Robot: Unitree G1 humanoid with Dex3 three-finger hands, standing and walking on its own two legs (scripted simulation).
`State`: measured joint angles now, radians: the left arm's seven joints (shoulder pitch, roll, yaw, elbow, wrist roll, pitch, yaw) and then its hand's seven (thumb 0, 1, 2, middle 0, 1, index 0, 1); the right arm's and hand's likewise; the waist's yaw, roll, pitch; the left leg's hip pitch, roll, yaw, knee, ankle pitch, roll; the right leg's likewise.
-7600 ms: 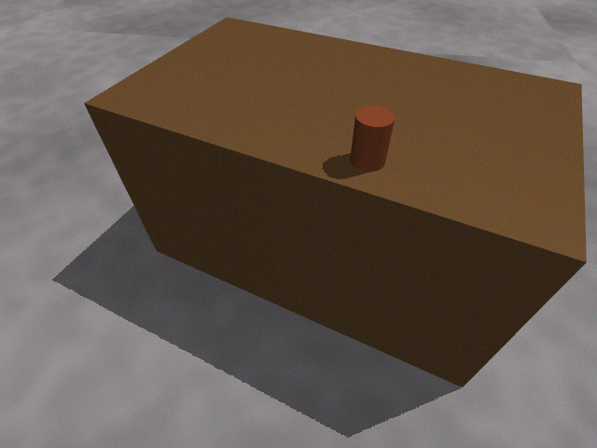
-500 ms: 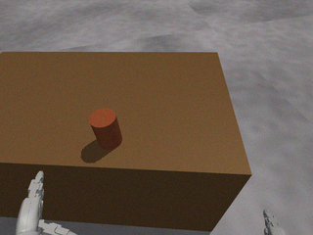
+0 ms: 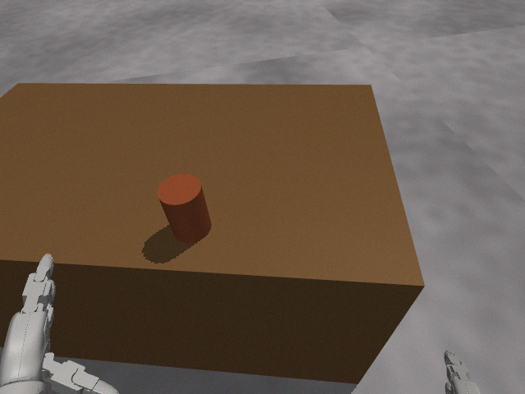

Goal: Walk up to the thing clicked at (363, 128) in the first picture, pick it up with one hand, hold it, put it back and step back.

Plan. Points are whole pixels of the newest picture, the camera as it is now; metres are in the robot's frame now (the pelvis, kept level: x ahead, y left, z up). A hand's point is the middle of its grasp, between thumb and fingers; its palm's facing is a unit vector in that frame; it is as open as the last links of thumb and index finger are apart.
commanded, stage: rise first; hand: left
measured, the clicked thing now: (186, 209) +0.46 +0.21 -0.02
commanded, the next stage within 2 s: go down in 0.30 s
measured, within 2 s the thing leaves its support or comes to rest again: neither
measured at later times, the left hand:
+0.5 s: hand (72, 320) +0.19 +0.27 +0.08, palm faces +0.35 -0.85 -0.39, open 17.7 cm
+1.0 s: hand (58, 247) +0.29 +0.33 +0.10, palm faces +0.24 -0.96 -0.11, open 17.5 cm
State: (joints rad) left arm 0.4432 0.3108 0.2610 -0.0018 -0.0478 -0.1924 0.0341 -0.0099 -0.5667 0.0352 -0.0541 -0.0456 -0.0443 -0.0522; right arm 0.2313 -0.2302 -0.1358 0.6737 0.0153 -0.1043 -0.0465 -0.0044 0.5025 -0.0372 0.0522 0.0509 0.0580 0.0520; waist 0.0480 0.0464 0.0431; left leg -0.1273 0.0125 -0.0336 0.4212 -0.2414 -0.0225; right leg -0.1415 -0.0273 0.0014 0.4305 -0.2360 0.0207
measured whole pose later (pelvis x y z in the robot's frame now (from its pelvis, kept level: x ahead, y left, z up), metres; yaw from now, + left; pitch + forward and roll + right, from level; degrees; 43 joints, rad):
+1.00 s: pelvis +0.00 +0.01 -0.01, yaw +0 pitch +1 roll +0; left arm -0.10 0.49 0.52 0.52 -0.27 -0.20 -0.38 -0.01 -0.55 0.07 -0.05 -0.04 -0.04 -0.05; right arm 0.23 -0.21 -0.04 0.66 0.04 -0.13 -0.08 0.00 0.50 -0.05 0.05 0.05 0.06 0.05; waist 0.00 0.01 -0.03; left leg -0.27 0.01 -0.04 0.54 -0.29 -0.01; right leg -0.27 -0.03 0.00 0.52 -0.27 0.03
